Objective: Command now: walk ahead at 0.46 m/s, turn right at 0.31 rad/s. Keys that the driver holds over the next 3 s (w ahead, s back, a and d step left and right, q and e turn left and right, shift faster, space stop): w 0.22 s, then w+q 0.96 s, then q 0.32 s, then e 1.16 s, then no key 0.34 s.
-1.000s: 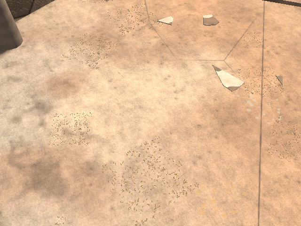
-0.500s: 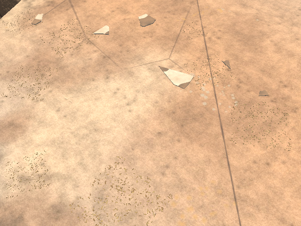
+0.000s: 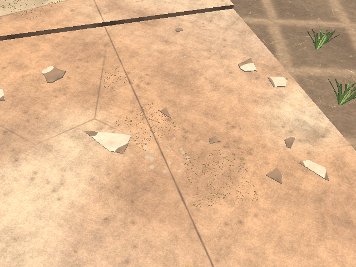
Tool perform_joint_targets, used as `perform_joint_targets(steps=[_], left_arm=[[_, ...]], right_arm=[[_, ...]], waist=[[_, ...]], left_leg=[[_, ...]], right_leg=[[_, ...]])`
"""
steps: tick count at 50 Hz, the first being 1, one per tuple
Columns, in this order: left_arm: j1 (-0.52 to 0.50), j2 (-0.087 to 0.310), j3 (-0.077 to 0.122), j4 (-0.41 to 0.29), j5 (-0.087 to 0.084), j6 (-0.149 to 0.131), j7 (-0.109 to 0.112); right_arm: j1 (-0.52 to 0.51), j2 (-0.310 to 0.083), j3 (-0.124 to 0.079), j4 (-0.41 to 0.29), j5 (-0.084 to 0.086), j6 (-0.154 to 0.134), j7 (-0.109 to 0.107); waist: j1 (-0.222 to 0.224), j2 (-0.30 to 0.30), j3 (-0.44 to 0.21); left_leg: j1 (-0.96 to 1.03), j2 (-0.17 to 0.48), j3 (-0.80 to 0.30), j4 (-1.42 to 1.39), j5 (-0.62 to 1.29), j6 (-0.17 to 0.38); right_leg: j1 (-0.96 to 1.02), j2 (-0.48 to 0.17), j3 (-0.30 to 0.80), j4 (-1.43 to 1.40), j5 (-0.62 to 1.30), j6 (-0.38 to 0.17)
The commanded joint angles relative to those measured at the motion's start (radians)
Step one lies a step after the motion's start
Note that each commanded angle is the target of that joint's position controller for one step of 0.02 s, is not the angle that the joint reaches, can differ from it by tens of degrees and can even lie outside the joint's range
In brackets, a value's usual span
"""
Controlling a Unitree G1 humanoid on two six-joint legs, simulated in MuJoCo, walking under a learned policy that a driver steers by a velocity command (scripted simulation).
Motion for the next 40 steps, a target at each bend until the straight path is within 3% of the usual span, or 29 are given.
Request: perform_joint_targets(steps=[1,4,7,8,9,10,11,12,13,14,15,16,17,19,22,25,28,31,33,35,36,37,38,39,40], left_arm=[[-0.143,0.000,-0.015,-0.124,0.004,-0.025,-0.013],[-0.224,-0.013,-0.026,-0.153,-0.003,-0.029,-0.033],[-0.239,0.021,-0.017,-0.172,-0.007,-0.031,-0.044],[-0.199,0.045,-0.005,-0.165,-0.004,-0.031,-0.044],[-0.092,0.076,0.014,-0.136,0.000,-0.030,-0.041],[0.066,0.120,0.040,-0.083,0.002,-0.024,-0.032],[0.252,0.191,0.062,-0.046,0.010,-0.011,-0.012],[0.250,0.257,0.060,-0.040,0.019,-0.013,-0.013],[0.252,0.155,0.038,-0.043,0.024,-0.019,-0.016],[0.184,0.125,0.024,-0.036,0.022,-0.026,-0.016],[0.121,0.100,0.015,-0.033,0.019,-0.033,-0.018],[0.070,0.074,0.009,-0.030,0.023,-0.040,-0.022],[0.035,0.052,0.005,-0.028,0.028,-0.049,-0.023],[0.014,0.044,0.009,-0.005,0.027,-0.071,-0.023],[0.020,0.058,0.017,0.030,0.036,-0.084,-0.012],[0.028,0.073,0.021,0.050,0.037,-0.083,-0.001],[0.063,0.101,0.030,0.073,0.028,-0.078,0.010],[0.113,0.119,0.039,0.104,0.013,-0.057,0.015],[0.120,0.135,0.045,0.114,0.005,-0.038,0.019],[0.104,0.165,0.051,0.109,0.003,-0.020,0.027],[0.094,0.177,0.052,0.105,0.002,-0.009,0.032],[0.077,0.176,0.048,0.099,-0.002,-0.003,0.036],[0.097,0.142,0.031,0.080,0.017,-0.012,0.040],[0.201,-0.013,-0.017,0.031,0.041,-0.044,0.019],[0.078,0.071,-0.008,0.019,-0.001,-0.086,0.005]], right_arm=[[-0.039,-0.166,-0.024,-0.054,0.012,-0.009,-0.003],[0.023,-0.191,-0.025,-0.037,0.026,0.001,0.001],[0.055,-0.215,-0.029,-0.019,0.038,0.018,0.004],[0.051,-0.227,-0.031,-0.017,0.039,0.023,0.002],[0.041,-0.233,-0.031,-0.015,0.041,0.028,-0.001],[0.045,-0.218,-0.024,-0.017,0.036,0.029,-0.004],[0.039,-0.169,-0.003,-0.050,0.007,0.021,-0.004],[0.156,-0.036,0.038,-0.070,0.004,-0.001,0.009],[0.076,-0.157,0.005,-0.057,0.040,-0.017,0.015],[-0.012,-0.181,-0.005,-0.097,0.063,-0.021,0.017],[-0.047,-0.164,-0.003,-0.100,0.054,-0.019,0.012],[-0.051,-0.153,-0.007,-0.097,0.037,-0.011,0.009],[-0.018,-0.139,-0.009,-0.085,0.036,0.006,0.008],[0.008,-0.093,-0.003,-0.079,0.039,0.035,0.005],[-0.058,-0.082,-0.006,-0.110,0.033,0.054,0.000],[-0.131,-0.076,-0.004,-0.138,0.025,0.045,0.015],[-0.246,-0.055,0.011,-0.180,0.019,0.039,0.035],[-0.327,-0.055,0.016,-0.232,0.022,0.038,0.053],[-0.350,-0.067,0.012,-0.264,0.023,0.039,0.066],[-0.303,-0.100,-0.005,-0.278,0.027,0.043,0.071],[-0.212,-0.133,-0.024,-0.265,0.031,0.046,0.070],[-0.057,-0.186,-0.055,-0.231,0.034,0.047,0.059],[0.093,-0.279,-0.090,-0.204,0.033,0.059,0.037],[0.063,-0.366,-0.100,-0.215,0.035,0.052,0.034],[0.100,-0.281,-0.076,-0.240,0.024,0.042,0.037]], waist=[[-0.001,0.153,0.082],[-0.029,0.153,0.104],[-0.001,0.174,0.109],[0.036,0.189,0.078],[0.109,0.187,0.006],[0.187,0.171,-0.093],[0.255,0.050,-0.239],[0.155,-0.224,-0.393],[0.209,-0.108,-0.364],[0.189,-0.089,-0.190],[0.154,-0.020,-0.110],[0.118,-0.016,-0.056],[0.083,-0.035,-0.037],[0.052,-0.027,-0.008],[0.049,-0.004,0.054],[0.064,0.008,0.076],[0.110,0.031,0.110],[0.141,0.040,0.130],[0.135,0.025,0.122],[0.093,-0.018,0.056],[0.040,-0.035,-0.005],[-0.047,-0.021,-0.089],[-0.100,0.088,-0.188],[0.036,0.324,-0.287],[-0.051,0.196,-0.374]], left_leg=[[0.001,0.209,-0.116,-0.142,0.259,0.152],[0.011,0.228,-0.094,-0.140,0.276,0.153],[0.089,0.276,-0.093,-0.091,0.433,0.142],[0.109,0.278,-0.077,-0.028,0.615,0.131],[0.103,0.260,-0.038,0.103,0.803,0.112],[0.021,0.220,-0.002,0.290,0.850,0.086],[-0.229,0.173,0.017,0.612,0.508,0.049],[-0.552,-0.010,-0.066,0.942,-0.293,0.005],[-0.636,0.023,-0.196,1.052,-0.309,0.018],[-0.702,0.065,-0.169,1.060,-0.225,0.027],[-0.669,0.108,-0.154,1.007,-0.135,0.026],[-0.630,0.133,-0.154,0.953,-0.078,0.019],[-0.567,0.153,-0.166,0.931,-0.033,0.016],[-0.532,0.155,-0.168,0.904,0.004,0.001],[-0.619,0.145,-0.199,0.813,0.111,-0.018],[-0.629,0.124,-0.184,0.625,0.289,-0.019],[-0.609,0.110,-0.113,0.467,0.379,-0.006],[-0.661,0.101,-0.081,0.382,0.323,0.022],[-0.664,0.080,-0.045,0.352,0.227,0.048],[-0.547,0.012,0.022,0.354,0.117,0.086],[-0.424,-0.032,0.048,0.355,0.073,0.111],[-0.194,-0.078,0.050,0.294,0.117,0.148],[0.116,0.040,-0.167,0.272,0.143,0.209],[0.440,0.287,-0.755,0.173,-0.028,0.412],[0.492,0.322,-0.911,0.034,-0.108,0.414]], right_leg=[[-0.064,-0.018,-0.057,-0.174,0.121,0.011],[0.014,-0.006,-0.117,-0.311,0.135,0.000],[0.079,0.022,-0.132,-0.401,0.061,-0.046],[0.161,0.048,-0.145,-0.425,0.040,-0.069],[0.324,0.079,-0.168,-0.466,0.067,-0.100],[0.565,0.092,-0.171,-0.476,0.102,-0.130],[0.899,-0.101,0.051,-0.424,0.123,-0.189],[1.124,-0.359,0.569,-0.574,-0.089,-0.344],[1.064,-0.349,0.606,-0.648,-0.151,-0.316],[0.927,-0.314,0.423,-0.662,-0.065,-0.272],[0.784,-0.267,0.297,-0.688,0.029,-0.244],[0.673,-0.229,0.206,-0.723,0.079,-0.227],[0.599,-0.203,0.138,-0.765,0.095,-0.215],[0.524,-0.199,0.064,-0.829,0.130,-0.219],[0.507,-0.194,-0.045,-0.869,0.190,-0.210],[0.530,-0.168,-0.151,-0.879,0.219,-0.183],[0.564,-0.178,-0.219,-0.892,0.228,-0.166],[0.698,-0.214,-0.248,-0.844,0.278,-0.156],[0.775,-0.235,-0.266,-0.779,0.408,-0.141],[0.811,-0.234,-0.291,-0.639,0.761,-0.116],[0.802,-0.222,-0.304,-0.499,0.901,-0.101],[0.719,-0.184,-0.329,-0.288,0.893,-0.068],[0.472,-0.139,-0.330,0.024,0.569,-0.017],[0.022,0.083,-0.195,0.366,-0.400,0.048],[-0.090,0.086,0.014,0.447,-0.422,0.024]])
